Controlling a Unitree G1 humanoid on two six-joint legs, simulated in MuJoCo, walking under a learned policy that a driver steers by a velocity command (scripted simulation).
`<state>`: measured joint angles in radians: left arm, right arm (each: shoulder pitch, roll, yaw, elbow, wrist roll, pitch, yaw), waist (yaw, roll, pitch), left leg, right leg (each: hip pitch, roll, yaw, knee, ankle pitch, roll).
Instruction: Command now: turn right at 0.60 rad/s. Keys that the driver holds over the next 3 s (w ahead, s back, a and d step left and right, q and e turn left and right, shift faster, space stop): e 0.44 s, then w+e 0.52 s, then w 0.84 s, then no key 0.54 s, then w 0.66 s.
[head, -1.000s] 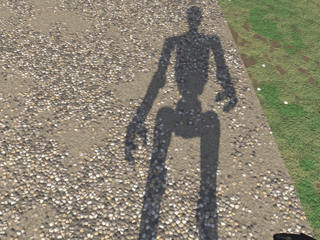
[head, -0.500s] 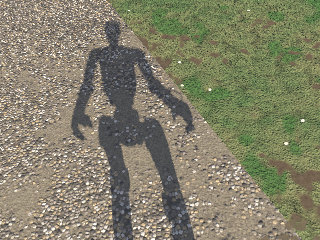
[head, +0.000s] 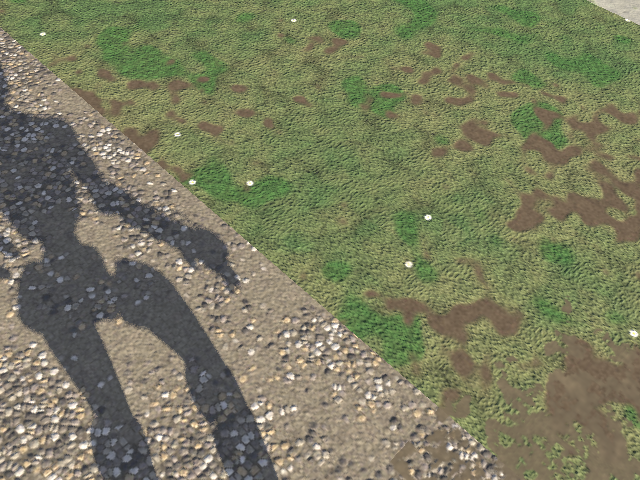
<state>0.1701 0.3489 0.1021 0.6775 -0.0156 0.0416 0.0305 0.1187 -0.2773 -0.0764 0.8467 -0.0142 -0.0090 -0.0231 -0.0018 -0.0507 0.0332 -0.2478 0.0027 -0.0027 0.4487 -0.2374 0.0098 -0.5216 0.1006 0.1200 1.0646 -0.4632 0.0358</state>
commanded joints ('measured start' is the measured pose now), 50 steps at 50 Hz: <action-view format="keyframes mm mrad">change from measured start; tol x16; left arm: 1 36 82 28 -57 -6 6 -4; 13 26 59 13 -130 -4 17 -48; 16 124 259 63 -142 7 7 -15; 50 -27 2 -30 -171 -6 -84 -42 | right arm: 1 -73 -133 -20 -84 7 -4 -17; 33 -94 -135 -25 -177 31 -70 47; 40 272 -277 -63 -105 -8 -99 34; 50 207 -144 -17 -104 -1 -93 14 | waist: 1 16 188 -50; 13 7 223 -87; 16 -8 -297 -141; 20 13 -60 -111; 37 -30 -82 -42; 40 -88 250 -110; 50 -65 137 39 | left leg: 1 122 242 -146 -141 366 190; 13 141 308 17 -31 343 138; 15 -80 201 144 271 80 0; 16 -382 59 157 581 -460 -86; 18 -439 43 -44 794 -393 -69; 24 -344 33 -48 621 -70 -65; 31 -287 -9 -64 232 -70 -49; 38 161 5 -60 -40 32 13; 41 325 431 -695 -259 -552 232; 50 210 233 -88 -297 150 156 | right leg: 1 -119 -71 -27 138 64 44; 12 148 -126 -183 -420 146 -8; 14 331 -88 -191 -623 313 -68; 16 629 -453 346 -639 1002 -286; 22 369 -308 187 -726 623 -261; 27 382 -280 296 -841 -29 -270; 37 194 -203 391 -745 -113 -234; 40 -251 20 84 -158 -191 -97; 43 -387 -122 44 68 33 -53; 50 -327 -166 -16 -7 332 -4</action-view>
